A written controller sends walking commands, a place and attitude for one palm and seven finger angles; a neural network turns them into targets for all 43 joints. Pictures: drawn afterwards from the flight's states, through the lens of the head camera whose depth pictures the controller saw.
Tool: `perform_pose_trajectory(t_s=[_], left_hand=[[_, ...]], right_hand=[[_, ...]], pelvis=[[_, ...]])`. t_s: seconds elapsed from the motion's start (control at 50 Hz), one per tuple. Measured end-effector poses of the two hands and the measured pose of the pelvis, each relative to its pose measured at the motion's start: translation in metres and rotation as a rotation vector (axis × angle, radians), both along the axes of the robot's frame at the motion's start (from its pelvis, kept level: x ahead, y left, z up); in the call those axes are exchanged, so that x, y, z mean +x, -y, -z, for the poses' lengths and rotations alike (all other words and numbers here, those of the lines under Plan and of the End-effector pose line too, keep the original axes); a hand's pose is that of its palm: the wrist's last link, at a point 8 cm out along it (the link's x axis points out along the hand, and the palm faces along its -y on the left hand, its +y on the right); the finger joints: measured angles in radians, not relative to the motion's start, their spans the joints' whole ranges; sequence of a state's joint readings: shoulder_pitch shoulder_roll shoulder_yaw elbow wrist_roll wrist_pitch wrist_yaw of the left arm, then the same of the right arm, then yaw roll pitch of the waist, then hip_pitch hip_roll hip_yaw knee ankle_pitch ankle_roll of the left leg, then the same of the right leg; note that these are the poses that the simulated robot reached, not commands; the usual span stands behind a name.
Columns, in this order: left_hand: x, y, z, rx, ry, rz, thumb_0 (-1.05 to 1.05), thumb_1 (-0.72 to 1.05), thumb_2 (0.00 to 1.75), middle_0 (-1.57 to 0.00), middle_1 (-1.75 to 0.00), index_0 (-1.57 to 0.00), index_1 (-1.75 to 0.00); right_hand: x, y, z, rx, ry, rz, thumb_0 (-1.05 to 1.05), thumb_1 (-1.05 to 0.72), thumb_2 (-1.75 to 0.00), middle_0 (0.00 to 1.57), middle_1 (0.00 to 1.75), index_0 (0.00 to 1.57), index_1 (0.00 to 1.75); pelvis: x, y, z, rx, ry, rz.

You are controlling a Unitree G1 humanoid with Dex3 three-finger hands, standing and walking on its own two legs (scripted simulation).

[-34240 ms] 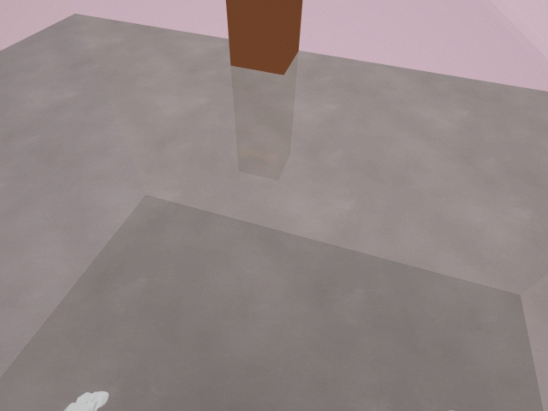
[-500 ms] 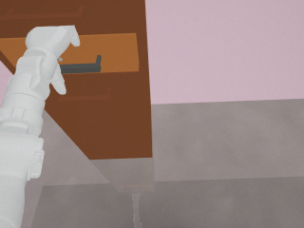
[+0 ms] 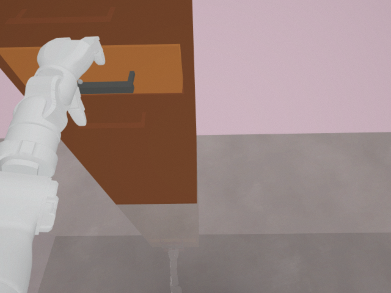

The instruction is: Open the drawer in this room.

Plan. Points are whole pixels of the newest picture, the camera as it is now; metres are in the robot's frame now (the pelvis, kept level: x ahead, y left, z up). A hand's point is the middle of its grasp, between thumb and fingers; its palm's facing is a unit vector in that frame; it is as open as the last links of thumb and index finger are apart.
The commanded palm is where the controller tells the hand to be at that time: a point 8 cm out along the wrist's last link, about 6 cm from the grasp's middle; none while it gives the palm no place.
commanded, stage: lower the fingers behind the handle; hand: left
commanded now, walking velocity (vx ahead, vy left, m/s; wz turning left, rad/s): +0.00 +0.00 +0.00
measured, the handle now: (95, 81) +0.55 +0.22 +0.10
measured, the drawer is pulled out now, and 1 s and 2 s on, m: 0.00 0.00 0.00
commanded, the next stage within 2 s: close the thumb around the handle in 1.46 s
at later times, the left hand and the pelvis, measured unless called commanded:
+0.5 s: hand (90, 94) +0.51 +0.22 +0.11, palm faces -0.06 +0.00 -1.00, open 13.8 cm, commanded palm +0.48 +0.23 +0.17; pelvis +0.00 +0.00 -0.01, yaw +0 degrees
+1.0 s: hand (94, 104) +0.51 +0.22 +0.08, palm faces -0.04 -0.01 -1.00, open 13.8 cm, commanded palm +0.49 +0.23 +0.14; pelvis +0.00 +0.00 -0.01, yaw +0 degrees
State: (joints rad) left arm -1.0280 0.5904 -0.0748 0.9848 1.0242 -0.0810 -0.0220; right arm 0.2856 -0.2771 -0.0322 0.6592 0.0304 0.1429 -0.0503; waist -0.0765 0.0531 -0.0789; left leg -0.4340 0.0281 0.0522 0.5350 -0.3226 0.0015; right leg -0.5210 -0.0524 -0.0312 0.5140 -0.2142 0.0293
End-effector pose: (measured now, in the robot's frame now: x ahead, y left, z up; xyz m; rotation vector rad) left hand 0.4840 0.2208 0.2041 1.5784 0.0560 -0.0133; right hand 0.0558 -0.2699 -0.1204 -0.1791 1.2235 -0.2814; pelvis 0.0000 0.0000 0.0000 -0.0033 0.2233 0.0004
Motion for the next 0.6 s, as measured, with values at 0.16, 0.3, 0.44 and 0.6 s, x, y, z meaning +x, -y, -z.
perform_pose_trajectory(t_s=[0.16, 0.3, 0.44, 0.6], left_hand=[[-0.002, 0.006, 0.017, -0.018, -0.009, 0.057, 0.0, -0.49, 0.3, -0.32, -1.2, -0.32, -1.2], [-0.001, 0.001, 0.025, -0.006, 0.019, 0.033, 0.0, -0.49, 0.3, -0.32, -1.2, -0.32, -1.2], [0.004, 0.002, 0.034, -0.007, -0.008, 0.018, 0.0, -0.49, 0.3, -0.32, -1.2, -0.32, -1.2], [0.005, 0.004, 0.042, -0.022, 0.003, 0.04, 0.0, -0.49, 0.3, -0.32, -1.2, -0.33, -1.2]], right_hand=[[0.002, -0.001, 0.002, 0.001, -0.015, -0.01, 0.01, -0.91, -0.89, 0.2, 0.3, 0.21, 0.3], [-0.009, -0.002, 0.006, 0.009, -0.053, -0.002, 0.01, -0.91, -0.89, 0.2, 0.3, 0.21, 0.3], [-0.022, -0.001, 0.007, 0.002, -0.085, 0.02, 0.01, -0.9, -0.89, 0.2, 0.3, 0.21, 0.3], [-0.033, 0.001, 0.006, -0.009, -0.1, 0.04, 0.01, -0.91, -0.89, 0.2, 0.3, 0.21, 0.3]], pelvis=[[0.002, 0.002, 0.002, -0.001, -0.008, -0.003], [0.003, 0.002, 0.004, -0.003, -0.024, -0.005], [0.003, 0.002, 0.005, -0.004, -0.031, -0.003], [0.003, 0.0, 0.006, -0.004, -0.041, 0.008]])
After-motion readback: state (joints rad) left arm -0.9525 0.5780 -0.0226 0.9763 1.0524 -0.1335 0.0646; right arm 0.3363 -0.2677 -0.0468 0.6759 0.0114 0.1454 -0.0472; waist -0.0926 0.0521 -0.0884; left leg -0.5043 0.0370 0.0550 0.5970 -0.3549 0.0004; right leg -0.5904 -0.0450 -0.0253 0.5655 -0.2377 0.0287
